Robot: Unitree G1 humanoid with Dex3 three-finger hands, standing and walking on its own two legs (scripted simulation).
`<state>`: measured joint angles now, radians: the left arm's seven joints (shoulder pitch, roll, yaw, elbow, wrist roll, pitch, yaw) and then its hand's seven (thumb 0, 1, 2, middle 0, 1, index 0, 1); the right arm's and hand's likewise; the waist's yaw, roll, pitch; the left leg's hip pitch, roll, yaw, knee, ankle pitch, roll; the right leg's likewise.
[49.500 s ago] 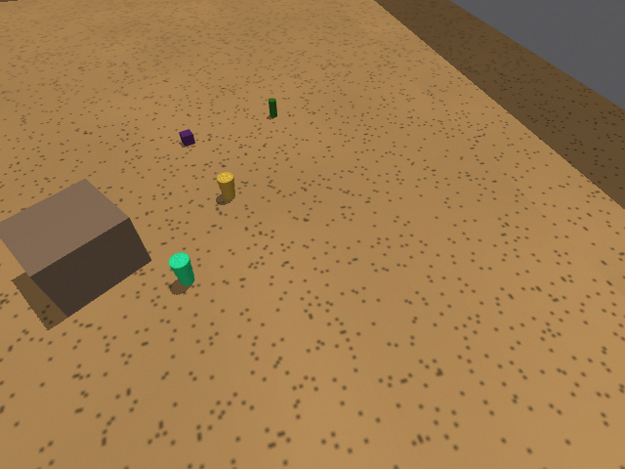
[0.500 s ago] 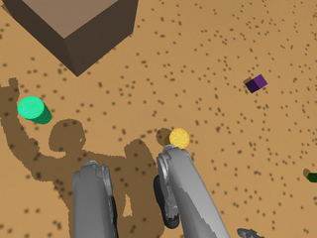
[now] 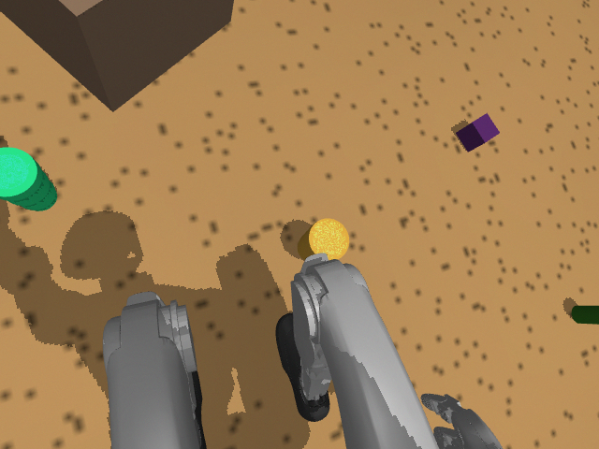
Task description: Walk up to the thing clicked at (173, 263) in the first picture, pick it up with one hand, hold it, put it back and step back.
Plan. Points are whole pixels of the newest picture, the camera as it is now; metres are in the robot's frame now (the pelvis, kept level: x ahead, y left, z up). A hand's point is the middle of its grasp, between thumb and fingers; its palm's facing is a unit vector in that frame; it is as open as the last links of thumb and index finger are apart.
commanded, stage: withdraw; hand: left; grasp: from above
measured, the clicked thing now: (25, 185) +0.53 +0.32 -0.31
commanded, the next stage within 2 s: none
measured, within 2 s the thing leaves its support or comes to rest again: neither
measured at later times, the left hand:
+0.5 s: hand out of the picture +0.50 +0.34 -0.02, palm faces -0.54 -0.11 -0.84, open 13.2 cm
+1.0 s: hand out of the picture +0.50 +0.37 -0.11, palm faces -0.28 -0.05 -0.96, open 12.7 cm
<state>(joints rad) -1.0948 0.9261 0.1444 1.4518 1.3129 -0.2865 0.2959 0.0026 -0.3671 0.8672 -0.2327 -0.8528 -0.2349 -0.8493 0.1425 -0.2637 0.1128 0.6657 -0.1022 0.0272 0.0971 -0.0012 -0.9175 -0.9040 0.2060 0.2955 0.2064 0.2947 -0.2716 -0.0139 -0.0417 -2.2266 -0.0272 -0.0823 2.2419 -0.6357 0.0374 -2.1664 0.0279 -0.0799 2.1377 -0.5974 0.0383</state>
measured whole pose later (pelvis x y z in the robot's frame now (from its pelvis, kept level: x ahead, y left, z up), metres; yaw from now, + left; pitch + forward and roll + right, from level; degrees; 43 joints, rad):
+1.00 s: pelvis +0.00 +0.00 -0.01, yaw +0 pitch +36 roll -8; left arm -1.06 0.92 0.17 1.35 1.26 -0.22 0.31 0.00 -0.27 0.79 -0.31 -0.76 -0.31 -0.75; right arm 0.15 -0.23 0.08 0.70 -0.10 0.02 0.09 0.00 -0.91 -0.90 0.21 0.29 0.21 0.29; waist -0.24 -0.01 -0.07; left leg -2.26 -0.03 -0.08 2.27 -0.64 0.04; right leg -2.21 0.03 -0.07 2.17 -0.60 0.04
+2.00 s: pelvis +0.01 +0.00 +0.03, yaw -1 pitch +37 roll -9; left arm -1.15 0.95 0.08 1.36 1.23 -0.18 0.09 0.00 -0.40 0.89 -0.20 -0.89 -0.20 -0.88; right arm 0.21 -0.28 0.10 0.66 -0.05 0.06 0.07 0.00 -0.92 -0.90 0.21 0.30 0.21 0.29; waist -0.28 0.04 -0.12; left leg -2.14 -0.02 -0.08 2.16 -0.68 0.04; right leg -2.08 0.04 -0.08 2.05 -0.63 0.04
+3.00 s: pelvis +0.01 +0.01 +0.04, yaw -1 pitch +37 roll -10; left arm -1.05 0.94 0.07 1.28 1.14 -0.33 -0.07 0.00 -0.45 0.92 -0.13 -0.94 -0.14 -0.92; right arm 0.24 -0.31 0.10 0.65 -0.07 0.08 0.05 0.00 -0.91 -0.90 0.21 0.30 0.21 0.29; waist -0.25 0.02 -0.07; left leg -2.11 -0.02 -0.09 2.14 -0.68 0.05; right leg -2.04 0.03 -0.08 2.02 -0.63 0.03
